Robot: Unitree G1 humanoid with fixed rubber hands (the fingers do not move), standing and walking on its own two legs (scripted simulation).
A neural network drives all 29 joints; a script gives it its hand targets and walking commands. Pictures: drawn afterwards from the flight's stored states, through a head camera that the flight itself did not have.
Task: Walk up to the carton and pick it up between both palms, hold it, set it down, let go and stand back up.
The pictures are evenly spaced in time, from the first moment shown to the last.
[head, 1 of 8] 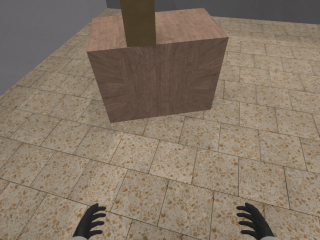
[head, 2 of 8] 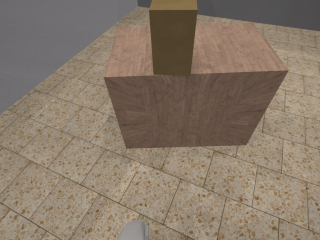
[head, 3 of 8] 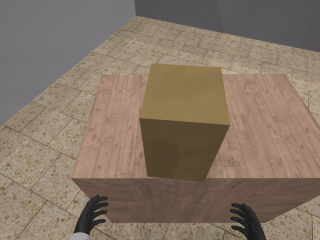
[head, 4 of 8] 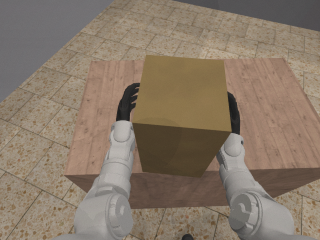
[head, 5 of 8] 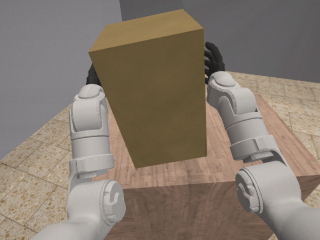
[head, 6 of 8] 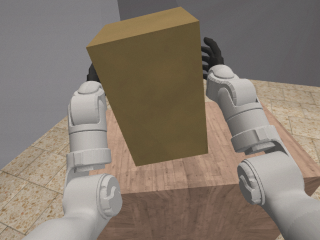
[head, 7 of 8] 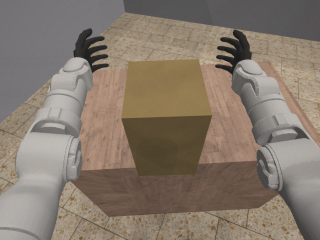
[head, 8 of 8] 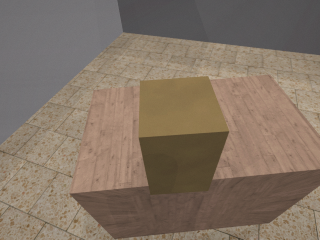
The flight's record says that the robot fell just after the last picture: no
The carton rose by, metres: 0.23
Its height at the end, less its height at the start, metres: +0.00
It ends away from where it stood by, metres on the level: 0.03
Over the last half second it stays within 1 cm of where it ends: yes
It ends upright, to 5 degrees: yes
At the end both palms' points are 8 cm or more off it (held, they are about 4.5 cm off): yes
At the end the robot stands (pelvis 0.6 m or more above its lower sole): yes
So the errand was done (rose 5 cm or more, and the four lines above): yes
